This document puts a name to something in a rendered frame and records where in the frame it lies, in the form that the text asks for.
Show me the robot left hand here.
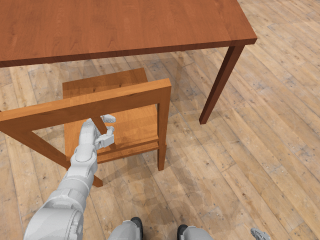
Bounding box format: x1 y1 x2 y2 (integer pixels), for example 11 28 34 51
78 114 116 150

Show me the right robot foot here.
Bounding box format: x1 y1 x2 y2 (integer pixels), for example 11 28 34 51
177 224 188 240

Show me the robot foot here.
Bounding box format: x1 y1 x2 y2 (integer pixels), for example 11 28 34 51
131 217 143 240
177 224 188 240

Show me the chair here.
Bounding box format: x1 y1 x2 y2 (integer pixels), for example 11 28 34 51
0 67 172 188

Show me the left robot upper arm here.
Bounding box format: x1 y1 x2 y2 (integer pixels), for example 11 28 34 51
25 208 84 240

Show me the robot left forearm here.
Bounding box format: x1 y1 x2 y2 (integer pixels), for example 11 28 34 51
23 143 98 240

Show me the robot right hand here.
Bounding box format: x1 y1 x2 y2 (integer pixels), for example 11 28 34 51
250 227 271 240

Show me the left robot foot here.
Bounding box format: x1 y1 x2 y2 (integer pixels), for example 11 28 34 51
131 217 143 240

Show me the table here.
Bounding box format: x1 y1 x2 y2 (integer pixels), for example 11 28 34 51
0 0 258 125

